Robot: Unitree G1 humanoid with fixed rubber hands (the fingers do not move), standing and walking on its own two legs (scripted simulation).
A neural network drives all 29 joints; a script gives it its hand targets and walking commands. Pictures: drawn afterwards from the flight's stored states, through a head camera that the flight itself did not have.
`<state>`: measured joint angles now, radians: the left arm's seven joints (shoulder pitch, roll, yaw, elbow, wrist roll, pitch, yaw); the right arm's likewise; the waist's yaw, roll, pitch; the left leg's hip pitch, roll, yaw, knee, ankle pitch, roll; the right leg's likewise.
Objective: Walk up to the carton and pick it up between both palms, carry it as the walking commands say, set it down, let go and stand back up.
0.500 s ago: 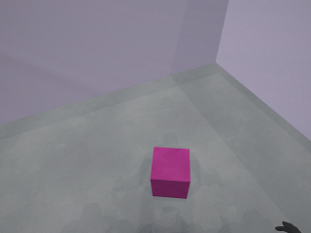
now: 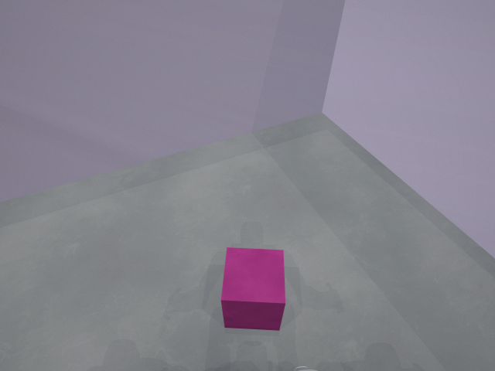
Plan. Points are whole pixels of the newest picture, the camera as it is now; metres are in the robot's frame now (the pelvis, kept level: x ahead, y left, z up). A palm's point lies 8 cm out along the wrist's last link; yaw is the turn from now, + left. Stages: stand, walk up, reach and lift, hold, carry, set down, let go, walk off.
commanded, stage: walk up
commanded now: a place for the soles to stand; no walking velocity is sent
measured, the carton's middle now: (253, 289) +0.56 -0.02 -0.61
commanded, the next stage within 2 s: stand in 1.82 s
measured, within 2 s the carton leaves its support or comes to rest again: neither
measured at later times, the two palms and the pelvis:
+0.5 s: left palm out of the picture +0.13 +0.30 -0.07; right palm out of the picture +0.06 -0.35 -0.09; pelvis +0.03 -0.02 +0.00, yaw -3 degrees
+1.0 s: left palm (57, 364) +0.19 +0.32 -0.08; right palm out of the picture +0.13 -0.33 -0.07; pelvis +0.09 +0.01 +0.00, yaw -6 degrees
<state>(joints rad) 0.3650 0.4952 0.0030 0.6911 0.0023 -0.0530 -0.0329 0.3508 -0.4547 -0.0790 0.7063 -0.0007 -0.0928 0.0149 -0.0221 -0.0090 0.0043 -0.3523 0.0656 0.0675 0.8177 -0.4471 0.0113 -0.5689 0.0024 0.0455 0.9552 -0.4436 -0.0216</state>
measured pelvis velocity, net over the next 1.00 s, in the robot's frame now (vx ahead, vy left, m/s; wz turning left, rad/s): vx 0.09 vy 0.01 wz -0.10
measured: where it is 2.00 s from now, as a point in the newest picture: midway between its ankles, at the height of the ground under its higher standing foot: outside the picture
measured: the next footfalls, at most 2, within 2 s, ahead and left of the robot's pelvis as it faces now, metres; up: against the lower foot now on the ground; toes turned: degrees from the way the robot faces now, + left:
right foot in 0.12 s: +0.16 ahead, -0.14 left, +0.00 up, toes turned -3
left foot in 0.44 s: +0.16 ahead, +0.11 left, +0.00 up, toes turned -2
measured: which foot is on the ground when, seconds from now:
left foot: down 0.00-0.12, up 0.14-0.42, down 0.44-1.00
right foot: up 0.00-0.10, down 0.12-1.00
